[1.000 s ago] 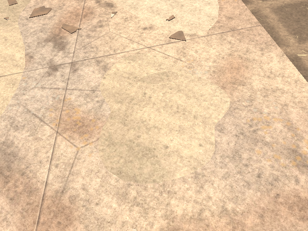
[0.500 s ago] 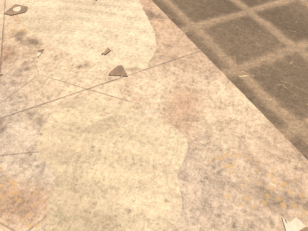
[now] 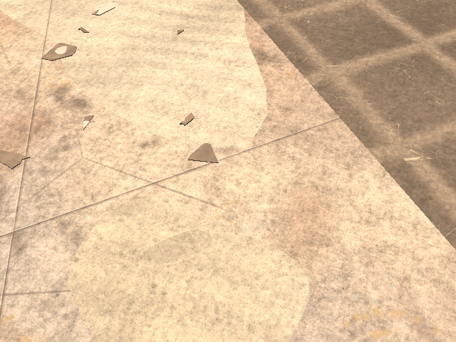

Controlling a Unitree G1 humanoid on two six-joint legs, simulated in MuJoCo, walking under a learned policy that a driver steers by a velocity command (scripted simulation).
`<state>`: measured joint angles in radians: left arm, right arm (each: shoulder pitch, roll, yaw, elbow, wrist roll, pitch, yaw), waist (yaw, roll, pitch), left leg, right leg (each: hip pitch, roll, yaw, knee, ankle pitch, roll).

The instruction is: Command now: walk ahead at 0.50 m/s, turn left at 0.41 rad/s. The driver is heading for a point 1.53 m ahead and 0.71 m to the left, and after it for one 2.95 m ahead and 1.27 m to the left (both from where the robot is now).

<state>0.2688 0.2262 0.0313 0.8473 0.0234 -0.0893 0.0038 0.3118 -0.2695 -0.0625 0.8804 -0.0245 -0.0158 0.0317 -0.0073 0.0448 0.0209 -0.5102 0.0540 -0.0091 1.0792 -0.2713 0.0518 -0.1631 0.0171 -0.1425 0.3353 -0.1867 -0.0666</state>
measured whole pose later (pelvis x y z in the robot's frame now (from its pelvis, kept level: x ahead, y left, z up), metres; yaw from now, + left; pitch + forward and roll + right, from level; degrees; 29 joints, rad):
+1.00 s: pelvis +0.53 +0.12 -0.01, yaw +35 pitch +1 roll +0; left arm 0.17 0.25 0.03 0.74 0.04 -0.06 0.01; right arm 0.32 -0.32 -0.07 0.80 -0.03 -0.02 0.02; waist -0.04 0.04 0.04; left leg -0.38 -0.05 -0.06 1.13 -0.37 0.07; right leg -0.31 0.01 -0.07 0.49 -0.19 -0.03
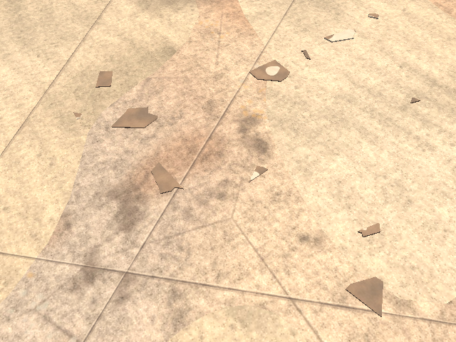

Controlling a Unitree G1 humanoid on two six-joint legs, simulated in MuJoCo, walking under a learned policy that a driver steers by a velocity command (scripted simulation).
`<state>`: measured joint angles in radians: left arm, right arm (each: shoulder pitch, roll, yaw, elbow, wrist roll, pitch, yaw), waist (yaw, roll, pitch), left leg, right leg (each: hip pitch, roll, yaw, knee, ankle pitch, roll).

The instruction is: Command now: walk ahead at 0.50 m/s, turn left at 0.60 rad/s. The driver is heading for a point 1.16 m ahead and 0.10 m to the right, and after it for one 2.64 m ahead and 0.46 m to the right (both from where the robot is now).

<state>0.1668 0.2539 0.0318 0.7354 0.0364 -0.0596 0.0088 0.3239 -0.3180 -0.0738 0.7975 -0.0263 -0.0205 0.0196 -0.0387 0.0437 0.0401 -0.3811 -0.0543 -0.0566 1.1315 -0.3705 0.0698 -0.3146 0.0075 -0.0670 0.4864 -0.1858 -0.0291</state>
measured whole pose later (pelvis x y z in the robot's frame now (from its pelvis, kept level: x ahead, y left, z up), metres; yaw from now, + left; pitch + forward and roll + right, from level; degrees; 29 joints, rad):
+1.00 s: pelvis +0.53 +0.07 -0.01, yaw +5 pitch +0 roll +0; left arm 0.15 0.26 0.05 0.82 0.02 -0.04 -0.03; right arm 0.35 -0.24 -0.03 0.94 -0.02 -0.07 0.00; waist -0.02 0.01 0.06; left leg -0.19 -0.02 0.04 1.07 -0.40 0.04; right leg -0.41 0.07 -0.07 0.58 -0.18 -0.12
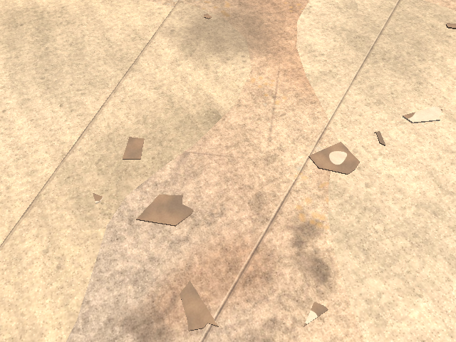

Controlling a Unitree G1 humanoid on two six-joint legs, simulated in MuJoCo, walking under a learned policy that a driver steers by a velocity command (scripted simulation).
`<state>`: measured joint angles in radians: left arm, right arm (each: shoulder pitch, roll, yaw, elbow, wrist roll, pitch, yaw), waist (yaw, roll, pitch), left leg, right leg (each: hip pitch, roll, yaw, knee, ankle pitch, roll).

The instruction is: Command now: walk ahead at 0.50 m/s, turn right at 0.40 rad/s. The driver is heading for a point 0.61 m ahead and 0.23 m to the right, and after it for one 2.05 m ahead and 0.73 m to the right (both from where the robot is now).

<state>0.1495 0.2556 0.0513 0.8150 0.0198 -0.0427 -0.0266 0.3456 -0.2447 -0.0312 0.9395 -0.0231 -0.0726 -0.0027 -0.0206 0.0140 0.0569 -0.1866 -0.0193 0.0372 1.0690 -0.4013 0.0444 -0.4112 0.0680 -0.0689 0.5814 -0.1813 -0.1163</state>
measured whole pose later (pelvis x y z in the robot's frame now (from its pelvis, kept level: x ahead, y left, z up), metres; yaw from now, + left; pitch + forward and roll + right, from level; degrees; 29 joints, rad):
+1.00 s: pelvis +0.50 -0.11 -0.01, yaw -35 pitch +2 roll +1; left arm 0.04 0.27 0.04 0.69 0.05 -0.02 -0.05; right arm 0.37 -0.26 -0.05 0.87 -0.01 -0.04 -0.01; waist -0.06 -0.01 0.07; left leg -0.13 0.09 0.18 0.93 -0.53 -0.04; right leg -0.49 0.04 -0.07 0.63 -0.14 -0.12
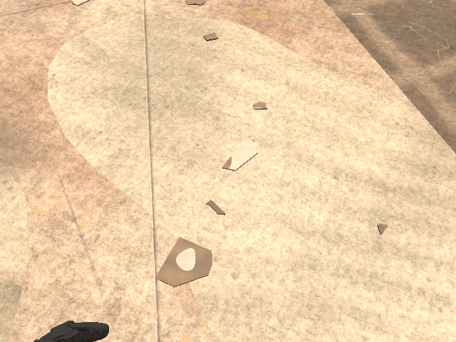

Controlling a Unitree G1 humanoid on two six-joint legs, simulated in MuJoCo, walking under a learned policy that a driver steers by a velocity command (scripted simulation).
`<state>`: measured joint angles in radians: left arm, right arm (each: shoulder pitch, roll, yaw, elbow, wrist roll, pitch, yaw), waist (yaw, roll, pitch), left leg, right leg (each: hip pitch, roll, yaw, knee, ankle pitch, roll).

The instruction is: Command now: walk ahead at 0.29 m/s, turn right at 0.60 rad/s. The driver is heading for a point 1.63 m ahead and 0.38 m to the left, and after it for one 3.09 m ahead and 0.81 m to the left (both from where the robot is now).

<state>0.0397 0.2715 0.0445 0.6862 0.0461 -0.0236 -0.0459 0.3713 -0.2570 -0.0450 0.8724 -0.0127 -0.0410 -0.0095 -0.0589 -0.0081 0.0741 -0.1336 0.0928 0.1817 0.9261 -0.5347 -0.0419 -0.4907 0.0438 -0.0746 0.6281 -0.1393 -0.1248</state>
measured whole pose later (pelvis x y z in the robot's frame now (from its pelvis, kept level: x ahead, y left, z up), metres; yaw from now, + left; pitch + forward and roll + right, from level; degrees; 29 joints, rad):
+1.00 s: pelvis +0.13 -0.01 +0.03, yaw +3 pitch +1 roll +1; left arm 0.21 0.28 0.03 0.78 0.03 0.02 0.05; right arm 0.20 -0.33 -0.09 0.80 -0.02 0.07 0.00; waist -0.02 0.04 0.05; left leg -0.44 -0.12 -0.15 0.82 -0.42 0.00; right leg -0.21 0.04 0.02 0.45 -0.24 -0.05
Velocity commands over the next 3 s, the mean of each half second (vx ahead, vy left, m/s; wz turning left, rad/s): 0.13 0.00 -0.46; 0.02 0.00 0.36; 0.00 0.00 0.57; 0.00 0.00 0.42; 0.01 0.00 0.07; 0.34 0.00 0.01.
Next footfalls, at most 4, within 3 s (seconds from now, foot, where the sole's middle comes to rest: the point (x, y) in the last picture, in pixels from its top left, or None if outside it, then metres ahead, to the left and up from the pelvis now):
0.54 left None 0.22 0.11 -0.75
0.92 right None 0.16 -0.10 -0.75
1.38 left None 0.11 0.10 -0.75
1.90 right None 0.22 -0.06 -0.75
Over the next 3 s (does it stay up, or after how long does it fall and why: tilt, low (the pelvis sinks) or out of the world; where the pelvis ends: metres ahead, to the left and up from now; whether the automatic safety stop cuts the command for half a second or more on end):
stays up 0.28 0.05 0.03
